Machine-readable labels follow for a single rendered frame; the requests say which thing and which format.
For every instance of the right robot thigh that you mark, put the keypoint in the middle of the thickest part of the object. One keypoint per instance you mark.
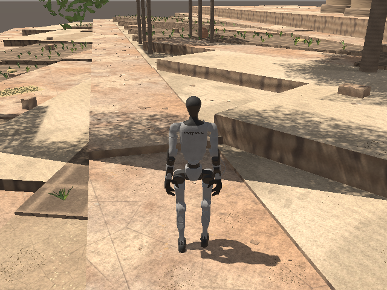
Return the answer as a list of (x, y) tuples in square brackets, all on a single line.
[(207, 175)]

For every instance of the robot right upper arm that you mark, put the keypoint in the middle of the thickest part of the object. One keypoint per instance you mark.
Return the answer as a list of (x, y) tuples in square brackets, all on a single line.
[(211, 127)]

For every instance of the right robot hand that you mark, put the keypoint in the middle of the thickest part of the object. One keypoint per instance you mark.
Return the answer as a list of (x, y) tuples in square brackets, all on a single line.
[(218, 186)]

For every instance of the robot left foot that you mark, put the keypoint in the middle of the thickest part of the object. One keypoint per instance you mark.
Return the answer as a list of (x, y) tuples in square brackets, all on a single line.
[(182, 247)]

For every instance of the right robot forearm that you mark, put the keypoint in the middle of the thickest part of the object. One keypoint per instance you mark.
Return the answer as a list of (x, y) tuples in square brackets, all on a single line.
[(216, 166)]

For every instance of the left robot hand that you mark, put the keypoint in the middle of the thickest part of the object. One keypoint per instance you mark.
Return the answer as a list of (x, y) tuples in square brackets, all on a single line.
[(168, 187)]

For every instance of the robot left upper arm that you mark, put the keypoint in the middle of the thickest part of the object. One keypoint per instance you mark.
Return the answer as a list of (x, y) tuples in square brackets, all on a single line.
[(174, 128)]

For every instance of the left robot forearm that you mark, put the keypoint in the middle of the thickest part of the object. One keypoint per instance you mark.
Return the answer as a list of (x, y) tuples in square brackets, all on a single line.
[(169, 166)]

